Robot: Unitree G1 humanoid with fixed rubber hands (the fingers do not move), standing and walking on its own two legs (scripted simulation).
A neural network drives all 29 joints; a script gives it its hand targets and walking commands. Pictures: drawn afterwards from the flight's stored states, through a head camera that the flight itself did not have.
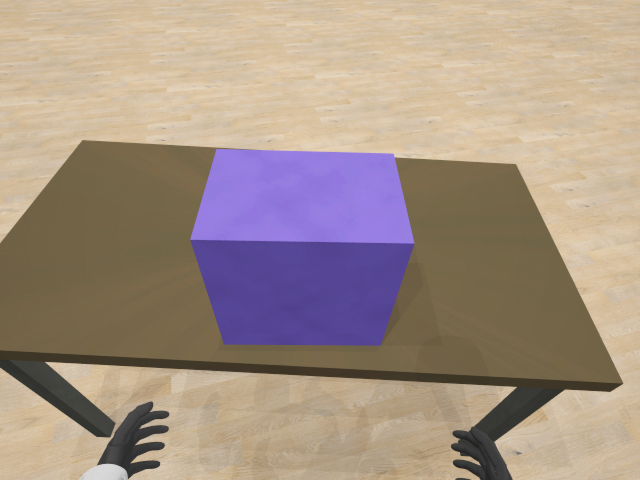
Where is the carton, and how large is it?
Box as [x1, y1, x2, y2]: [190, 149, 414, 345]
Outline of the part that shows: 216,149 190,240 224,344 380,345 414,243 393,154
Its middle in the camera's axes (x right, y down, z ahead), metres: -0.03 +0.02 +0.62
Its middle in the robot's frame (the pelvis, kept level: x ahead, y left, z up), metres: +0.46 +0.04 -0.01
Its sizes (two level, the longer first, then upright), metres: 0.270 0.185 0.268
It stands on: a table, 0.63 m high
